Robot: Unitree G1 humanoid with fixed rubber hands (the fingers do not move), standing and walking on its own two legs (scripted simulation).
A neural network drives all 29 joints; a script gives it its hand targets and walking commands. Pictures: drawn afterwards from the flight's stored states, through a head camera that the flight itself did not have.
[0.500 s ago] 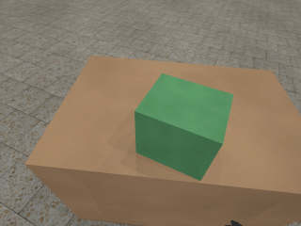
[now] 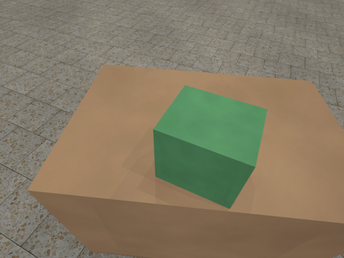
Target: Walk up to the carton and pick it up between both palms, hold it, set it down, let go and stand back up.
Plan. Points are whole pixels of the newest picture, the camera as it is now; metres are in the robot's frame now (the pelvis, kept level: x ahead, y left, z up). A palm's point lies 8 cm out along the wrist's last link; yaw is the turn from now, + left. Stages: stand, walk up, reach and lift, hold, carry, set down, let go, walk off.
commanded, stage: stand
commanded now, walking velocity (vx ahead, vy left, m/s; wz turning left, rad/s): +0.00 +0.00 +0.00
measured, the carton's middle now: (206, 145) +0.41 -0.09 +0.03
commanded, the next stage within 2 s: none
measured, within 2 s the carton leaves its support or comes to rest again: neither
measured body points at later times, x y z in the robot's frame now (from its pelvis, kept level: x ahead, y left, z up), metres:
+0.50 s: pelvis +0.00 +0.00 +0.00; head +0.01 +0.01 +0.45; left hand +0.04 +0.27 -0.13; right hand +0.10 -0.26 -0.12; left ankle +0.02 +0.12 -0.73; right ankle -0.02 -0.11 -0.73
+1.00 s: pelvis +0.00 +0.00 +0.00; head +0.01 +0.00 +0.45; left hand +0.04 +0.26 -0.13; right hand +0.09 -0.26 -0.12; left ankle +0.02 +0.12 -0.73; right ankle -0.02 -0.11 -0.73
